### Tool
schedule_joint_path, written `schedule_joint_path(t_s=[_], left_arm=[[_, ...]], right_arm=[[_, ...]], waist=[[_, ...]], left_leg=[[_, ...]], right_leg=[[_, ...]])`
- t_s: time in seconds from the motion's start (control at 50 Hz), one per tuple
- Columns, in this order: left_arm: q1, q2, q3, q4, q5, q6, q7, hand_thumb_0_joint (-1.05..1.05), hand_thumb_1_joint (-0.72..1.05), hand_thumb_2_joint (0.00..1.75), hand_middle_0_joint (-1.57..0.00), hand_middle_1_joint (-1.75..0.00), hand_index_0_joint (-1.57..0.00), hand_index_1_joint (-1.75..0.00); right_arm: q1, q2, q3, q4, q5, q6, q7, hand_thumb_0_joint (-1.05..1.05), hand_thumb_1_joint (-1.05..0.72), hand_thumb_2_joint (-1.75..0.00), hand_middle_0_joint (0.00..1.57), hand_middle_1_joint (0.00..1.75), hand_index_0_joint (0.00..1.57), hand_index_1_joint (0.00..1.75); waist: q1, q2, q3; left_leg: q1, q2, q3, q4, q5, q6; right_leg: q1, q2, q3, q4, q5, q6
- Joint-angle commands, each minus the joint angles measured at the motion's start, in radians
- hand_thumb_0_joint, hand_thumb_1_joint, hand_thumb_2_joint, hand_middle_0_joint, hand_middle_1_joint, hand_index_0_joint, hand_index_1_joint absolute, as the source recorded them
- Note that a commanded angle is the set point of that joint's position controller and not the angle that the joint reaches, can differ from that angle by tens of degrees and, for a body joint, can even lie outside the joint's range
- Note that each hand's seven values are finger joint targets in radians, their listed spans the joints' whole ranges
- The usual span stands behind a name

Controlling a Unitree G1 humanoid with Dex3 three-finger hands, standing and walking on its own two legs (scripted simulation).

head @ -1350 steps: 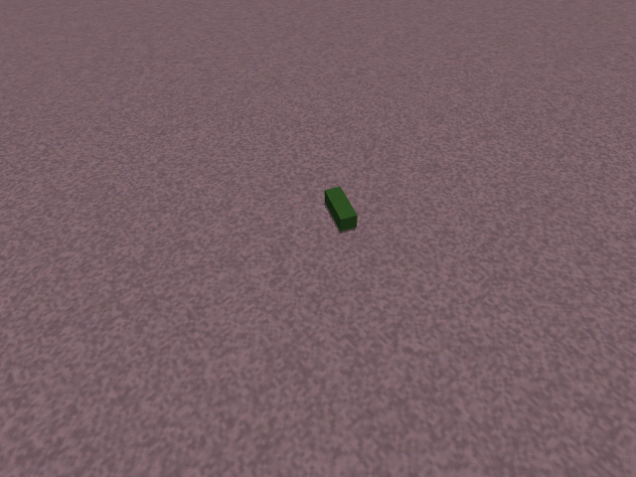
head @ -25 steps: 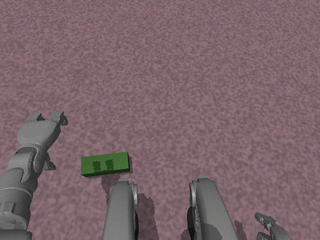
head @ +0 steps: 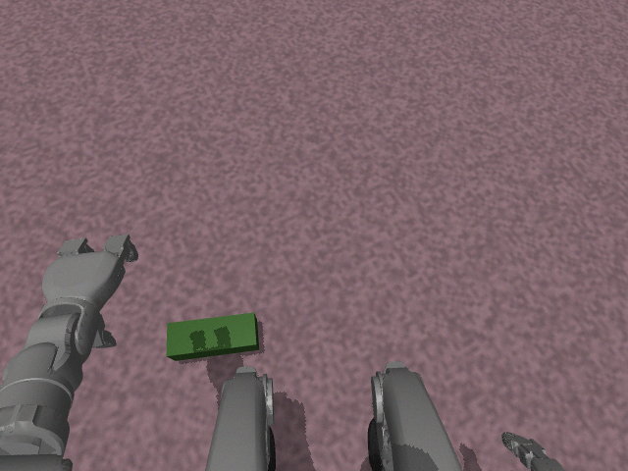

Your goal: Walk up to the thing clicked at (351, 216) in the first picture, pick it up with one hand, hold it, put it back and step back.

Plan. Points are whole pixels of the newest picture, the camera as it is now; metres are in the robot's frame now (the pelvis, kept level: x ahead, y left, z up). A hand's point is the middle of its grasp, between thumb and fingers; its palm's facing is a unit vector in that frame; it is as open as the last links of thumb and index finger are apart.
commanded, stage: go down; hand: left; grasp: from above
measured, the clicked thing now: (214, 336) +0.40 +0.24 -0.53
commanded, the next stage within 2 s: withdraw in 0.98 s
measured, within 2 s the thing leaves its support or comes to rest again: neither
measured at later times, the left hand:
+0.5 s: hand (95, 303) +0.36 +0.31 -0.08, palm faces -0.42 -0.04 -0.90, open 12.8 cm
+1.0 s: hand (98, 298) +0.36 +0.30 -0.07, palm faces -0.41 -0.04 -0.91, open 14.0 cm
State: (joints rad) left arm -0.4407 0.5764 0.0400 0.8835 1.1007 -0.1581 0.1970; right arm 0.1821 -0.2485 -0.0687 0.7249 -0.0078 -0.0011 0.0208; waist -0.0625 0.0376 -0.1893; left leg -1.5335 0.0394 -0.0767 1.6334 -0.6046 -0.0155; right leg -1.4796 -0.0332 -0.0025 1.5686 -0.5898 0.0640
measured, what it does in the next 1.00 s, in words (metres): stands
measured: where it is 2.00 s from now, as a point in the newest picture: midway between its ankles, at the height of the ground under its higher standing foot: outside the picture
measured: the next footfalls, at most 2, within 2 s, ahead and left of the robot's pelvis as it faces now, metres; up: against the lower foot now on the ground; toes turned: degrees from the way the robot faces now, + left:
none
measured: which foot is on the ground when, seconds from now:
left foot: down 0.00-1.00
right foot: down 0.00-1.00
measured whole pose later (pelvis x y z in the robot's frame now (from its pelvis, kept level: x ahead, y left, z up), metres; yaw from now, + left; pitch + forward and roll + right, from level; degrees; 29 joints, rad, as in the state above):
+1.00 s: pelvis +0.01 +0.00 +0.03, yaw +0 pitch +27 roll -4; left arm -0.42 0.54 0.03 0.91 1.12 -0.12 0.26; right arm 0.19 -0.24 -0.07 0.74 -0.01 0.01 0.01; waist -0.07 0.03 -0.18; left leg -1.40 0.05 -0.06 1.51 -0.59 -0.01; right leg -1.35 -0.03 0.00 1.44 -0.56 0.06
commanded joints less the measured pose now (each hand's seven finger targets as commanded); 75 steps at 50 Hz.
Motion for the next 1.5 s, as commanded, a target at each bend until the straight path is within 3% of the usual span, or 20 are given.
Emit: schedule_joint_path(t_s=[0.0,0.14,0.2,0.22,0.26,0.32,0.46,0.52,0.66,0.7,0.74,0.78,0.9,1.04,1.14,1.28,1.36,1.38,1.44,1.48], left_arm=[[-0.220,0.265,0.089,-0.135,-0.007,0.002,0.047,0.00,-0.33,0.78,-0.14,-1.04,-0.19,-0.99],[-0.236,0.261,0.085,-0.125,-0.004,0.006,0.059,0.00,-0.32,0.77,-0.15,-1.02,-0.20,-0.97],[-0.261,0.287,0.097,-0.168,0.002,0.002,0.062,0.00,-0.31,0.76,-0.16,-1.02,-0.21,-0.97],[-0.211,0.267,0.092,-0.118,0.006,0.008,0.063,0.00,-0.31,0.76,-0.18,-0.99,-0.22,-0.95],[-0.251,0.257,0.074,-0.146,0.003,0.007,0.063,0.00,-0.30,0.76,-0.19,-0.98,-0.23,-0.94],[-0.237,0.270,0.089,-0.135,-0.002,0.012,0.066,0.00,-0.28,0.74,-0.20,-0.97,-0.24,-0.93],[-0.212,0.258,0.085,-0.151,0.001,0.013,0.067,0.00,-0.28,0.75,-0.21,-0.93,-0.24,-0.90],[-0.213,0.240,0.072,-0.130,0.007,0.013,0.072,0.00,-0.28,0.75,-0.22,-0.91,-0.25,-0.88],[-0.185,0.214,0.060,-0.078,0.008,0.017,0.081,0.00,-0.28,0.76,-0.23,-0.90,-0.25,-0.87],[-0.226,0.258,0.088,-0.101,0.009,0.008,0.087,0.00,-0.27,0.74,-0.23,-0.91,-0.26,-0.88],[-0.208,0.228,0.064,-0.108,0.021,0.008,0.089,0.00,-0.43,0.90,-0.09,-1.03,-0.10,-1.04],[-0.218,0.223,0.066,-0.115,0.012,0.011,0.093,0.00,-0.56,0.99,-0.06,-1.05,-0.06,-1.05],[-0.248,0.248,0.083,-0.152,0.007,0.039,0.104,0.00,-0.61,1.06,-0.06,-1.02,-0.03,-1.05],[-0.226,0.201,0.052,-0.104,0.001,0.068,0.100,0.00,-0.61,1.06,-0.06,-1.01,-0.03,-1.04],[-0.178,0.105,-0.006,-0.043,-0.012,0.077,0.101,0.00,-0.53,1.02,-0.07,-1.02,-0.07,-1.03],[-0.288,0.098,-0.031,0.095,0.064,0.016,0.152,0.00,-0.56,1.02,-0.07,-1.03,-0.06,-1.04],[-0.365,0.111,-0.012,0.158,0.110,-0.015,0.220,0.00,-0.54,1.01,-0.07,-1.04,-0.07,-1.04],[-0.380,0.122,-0.008,0.182,0.124,-0.016,0.237,0.00,-0.46,0.93,-0.15,-0.96,-0.14,-0.96],[-0.413,0.157,0.031,0.154,0.126,-0.005,0.278,0.00,-0.54,0.99,-0.08,-1.03,-0.08,-1.04],[-0.410,0.137,0.017,0.222,0.132,0.013,0.287,0.00,-0.55,0.99,-0.09,-1.04,-0.09,-1.04]], right_arm=[[0.107,-0.181,-0.062,-0.070,-0.004,-0.019,-0.015,0.00,-0.91,-0.90,0.20,0.30,0.20,0.30],[0.105,-0.177,-0.059,-0.066,-0.005,-0.017,-0.020,0.00,-0.91,-0.90,0.20,0.30,0.20,0.30],[0.109,-0.180,-0.063,-0.069,-0.003,-0.017,-0.021,0.00,-0.91,-0.90,0.20,0.30,0.20,0.30],[0.112,-0.179,-0.061,-0.067,-0.004,-0.016,-0.020,0.00,-0.91,-0.90,0.20,0.30,0.20,0.30],[0.109,-0.176,-0.060,-0.072,-0.002,-0.016,-0.021,0.00,-0.91,-0.90,0.20,0.30,0.20,0.30],[0.104,-0.179,-0.058,-0.071,-0.002,-0.016,-0.021,0.00,-0.90,-0.90,0.20,0.30,0.20,0.30],[0.108,-0.179,-0.058,-0.069,0.000,-0.012,-0.023,0.00,-0.90,-0.90,0.20,0.30,0.20,0.30],[0.118,-0.177,-0.057,-0.061,-0.001,-0.012,-0.024,0.00,-0.90,-0.90,0.20,0.30,0.20,0.30],[0.114,-0.175,-0.055,-0.059,-0.005,-0.013,-0.022,0.00,-0.90,-0.90,0.20,0.30,0.20,0.30],[0.113,-0.181,-0.058,-0.058,-0.006,-0.015,-0.022,0.00,-0.90,-0.90,0.20,0.30,0.20,0.30],[0.114,-0.172,-0.056,-0.065,-0.005,-0.015,-0.022,0.00,-0.91,-0.90,0.20,0.30,0.20,0.30],[0.113,-0.174,-0.058,-0.066,-0.005,-0.017,-0.021,0.00,-0.91,-0.90,0.20,0.30,0.20,0.30],[0.122,-0.182,-0.062,-0.062,-0.006,-0.014,-0.026,0.00,-0.92,-0.91,0.20,0.30,0.20,0.30],[0.126,-0.179,-0.059,-0.051,-0.005,-0.012,-0.030,0.00,-0.91,-0.90,0.20,0.30,0.20,0.30],[0.119,-0.169,-0.053,-0.052,-0.004,-0.017,-0.031,0.00,-0.88,-0.89,0.20,0.30,0.20,0.30],[0.101,-0.173,-0.046,-0.041,-0.028,-0.038,-0.017,0.00,-0.89,-0.89,0.20,0.30,0.20,0.30],[0.096,-0.185,-0.049,-0.029,-0.051,-0.061,0.005,0.00,-0.89,-0.89,0.20,0.30,0.20,0.30],[0.098,-0.188,-0.046,-0.024,-0.056,-0.066,0.011,0.00,-0.90,-0.90,0.20,0.30,0.20,0.30],[0.107,-0.200,-0.057,-0.016,-0.068,-0.074,0.026,0.00,-0.90,-0.90,0.20,0.30,0.20,0.30],[0.103,-0.203,-0.056,-0.007,-0.072,-0.079,0.034,0.00,-0.90,-0.90,0.20,0.30,0.20,0.30]], waist=[[-0.003,0.076,-0.469],[-0.011,0.084,-0.442],[0.002,0.106,-0.504],[0.004,0.082,-0.473],[-0.010,0.101,-0.443],[-0.004,0.088,-0.435],[0.004,0.113,-0.455],[-0.009,0.105,-0.441],[-0.012,0.082,-0.400],[-0.005,0.084,-0.422],[-0.005,0.100,-0.425],[-0.006,0.078,-0.444],[0.000,0.105,-0.486],[-0.009,0.108,-0.441],[-0.028,0.063,-0.358],[-0.052,0.040,-0.315],[-0.058,0.069,-0.415],[-0.056,0.092,-0.442],[-0.040,0.142,-0.594],[-0.059,0.120,-0.565]], left_leg=[[0.410,-0.032,0.042,-0.239,0.193,0.029],[0.420,-0.031,0.040,-0.263,0.165,0.028],[0.458,-0.033,0.044,-0.268,0.193,0.027],[0.461,-0.032,0.038,-0.278,0.194,0.026],[0.459,-0.031,0.039,-0.298,0.157,0.026],[0.452,-0.030,0.037,-0.308,0.134,0.027],[0.515,-0.023,0.024,-0.329,0.206,0.017],[0.520,-0.023,0.024,-0.328,0.226,0.018],[0.499,-0.025,0.030,-0.334,0.209,0.021],[0.488,-0.027,0.033,-0.328,0.197,0.023],[0.487,-0.032,0.041,-0.326,0.194,0.025],[0.497,-0.031,0.040,-0.329,0.194,0.027],[0.569,-0.025,0.035,-0.351,0.234,0.021],[0.588,-0.020,0.028,-0.376,0.267,0.018],[0.533,-0.016,0.022,-0.381,0.232,0.017],[0.331,-0.033,0.039,-0.229,0.176,0.028],[0.250,-0.039,0.041,-0.122,0.185,0.026],[0.232,-0.041,0.045,-0.097,0.197,0.025],[0.261,-0.039,0.048,-0.042,0.245,0.020],[0.213,-0.036,0.041,-0.011,0.214,0.020]], right_leg=[[0.239,0.049,-0.056,-0.209,0.166,-0.087],[0.244,0.050,-0.054,-0.233,0.146,-0.086],[0.276,0.052,-0.051,-0.237,0.167,-0.087],[0.272,0.051,-0.054,-0.240,0.165,-0.087],[0.262,0.051,-0.054,-0.263,0.137,-0.087],[0.272,0.049,-0.053,-0.273,0.119,-0.086],[0.277,0.051,-0.058,-0.264,0.166,-0.090],[0.281,0.052,-0.056,-0.272,0.183,-0.089],[0.285,0.052,-0.055,-0.290,0.172,-0.088],[0.294,0.052,-0.052,-0.288,0.165,-0.088],[0.296,0.053,-0.048,-0.292,0.165,-0.088],[0.312,0.054,-0.049,-0.301,0.171,-0.087],[0.336,0.054,-0.049,-0.312,0.200,-0.086],[0.335,0.056,-0.052,-0.331,0.216,-0.089],[0.317,0.057,-0.060,-0.329,0.192,-0.092],[0.152,0.051,-0.049,-0.215,0.161,-0.092],[0.045,0.052,-0.059,-0.103,0.180,-0.093],[0.019,0.054,-0.060,-0.077,0.192,-0.092],[-0.001,0.054,-0.071,-0.006,0.232,-0.092],[-0.060,0.056,-0.083,0.036,0.210,-0.091]])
